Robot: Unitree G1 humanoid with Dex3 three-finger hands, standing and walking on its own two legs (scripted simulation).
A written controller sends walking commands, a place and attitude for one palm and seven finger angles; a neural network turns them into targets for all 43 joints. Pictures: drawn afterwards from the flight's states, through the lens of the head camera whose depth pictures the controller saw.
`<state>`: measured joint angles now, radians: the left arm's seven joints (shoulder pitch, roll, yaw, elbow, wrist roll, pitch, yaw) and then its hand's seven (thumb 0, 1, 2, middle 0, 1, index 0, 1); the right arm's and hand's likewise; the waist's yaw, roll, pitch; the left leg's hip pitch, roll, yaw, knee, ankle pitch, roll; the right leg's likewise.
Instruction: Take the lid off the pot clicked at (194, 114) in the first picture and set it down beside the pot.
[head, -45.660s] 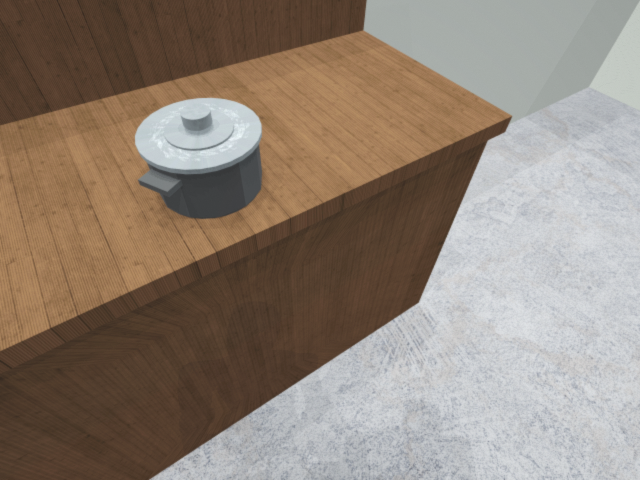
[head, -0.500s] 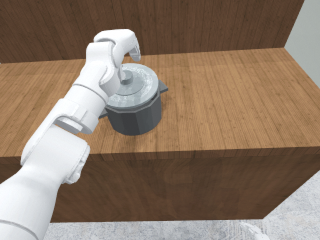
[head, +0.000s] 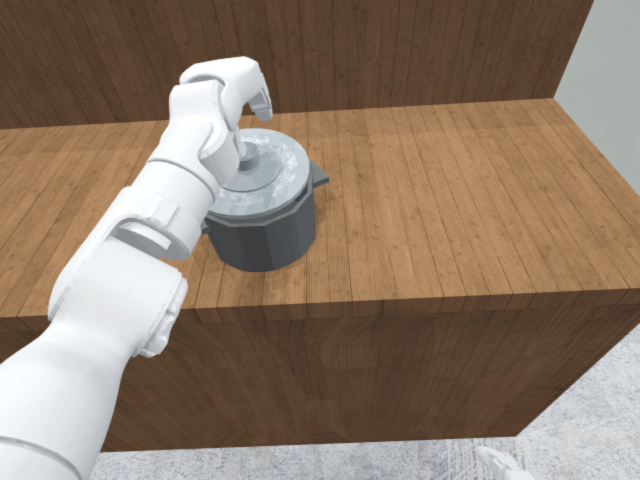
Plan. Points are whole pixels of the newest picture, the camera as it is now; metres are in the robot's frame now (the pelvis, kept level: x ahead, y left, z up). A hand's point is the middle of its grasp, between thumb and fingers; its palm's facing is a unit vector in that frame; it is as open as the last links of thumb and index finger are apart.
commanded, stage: lower the open fingers around the knob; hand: left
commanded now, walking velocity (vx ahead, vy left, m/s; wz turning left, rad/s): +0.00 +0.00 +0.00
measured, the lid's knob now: (244, 156) +0.51 +0.10 +0.16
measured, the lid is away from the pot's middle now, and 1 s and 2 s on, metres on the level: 0.03 0.02 0.02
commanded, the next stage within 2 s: close the fingers and squeeze the knob in 0.60 s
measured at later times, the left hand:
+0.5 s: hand (236, 160) +0.46 +0.10 +0.19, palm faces -0.27 -0.09 -0.96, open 10.1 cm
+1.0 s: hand (238, 156) +0.47 +0.10 +0.18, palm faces -0.29 -0.08 -0.95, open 9.7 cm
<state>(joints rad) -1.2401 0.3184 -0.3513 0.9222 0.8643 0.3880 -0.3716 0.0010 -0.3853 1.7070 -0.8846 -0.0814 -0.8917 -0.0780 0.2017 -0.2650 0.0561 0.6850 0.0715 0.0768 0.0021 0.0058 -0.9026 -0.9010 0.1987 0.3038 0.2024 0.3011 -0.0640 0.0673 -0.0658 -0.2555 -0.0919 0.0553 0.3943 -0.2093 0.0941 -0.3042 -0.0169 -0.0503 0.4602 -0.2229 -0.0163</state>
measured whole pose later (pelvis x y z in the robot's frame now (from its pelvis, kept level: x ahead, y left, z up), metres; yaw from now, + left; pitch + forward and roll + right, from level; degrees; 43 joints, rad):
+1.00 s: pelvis +0.00 +0.00 +0.00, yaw +0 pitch +5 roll +0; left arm -1.20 0.31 -0.34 0.98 0.87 0.35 -0.38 0.00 -0.16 1.27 -0.73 -0.41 -0.72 -0.40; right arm 0.25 -0.27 0.04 0.70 0.06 0.07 -0.01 0.01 -0.90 -0.90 0.20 0.30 0.20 0.30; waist -0.09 0.07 -0.06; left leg -0.27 -0.09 0.05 0.40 -0.21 0.10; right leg -0.31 -0.02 -0.05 0.45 -0.22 -0.01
